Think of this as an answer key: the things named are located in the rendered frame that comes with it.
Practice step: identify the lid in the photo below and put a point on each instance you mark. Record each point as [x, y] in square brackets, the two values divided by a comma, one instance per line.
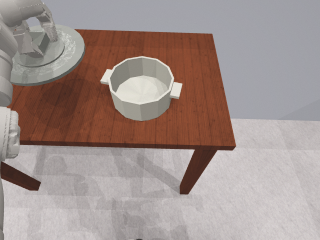
[60, 58]

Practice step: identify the robot left upper arm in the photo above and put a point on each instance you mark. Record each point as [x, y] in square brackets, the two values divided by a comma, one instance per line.
[9, 148]

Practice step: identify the table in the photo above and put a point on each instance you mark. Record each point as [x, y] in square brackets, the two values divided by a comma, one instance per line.
[78, 110]

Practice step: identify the left robot hand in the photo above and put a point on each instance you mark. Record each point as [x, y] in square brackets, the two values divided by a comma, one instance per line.
[29, 9]

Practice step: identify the knob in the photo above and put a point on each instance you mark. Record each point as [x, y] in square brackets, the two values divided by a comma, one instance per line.
[41, 39]

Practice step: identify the pot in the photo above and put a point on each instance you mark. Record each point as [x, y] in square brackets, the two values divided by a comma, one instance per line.
[141, 87]

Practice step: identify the robot left forearm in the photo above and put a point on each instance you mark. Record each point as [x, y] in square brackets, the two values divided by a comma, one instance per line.
[10, 18]

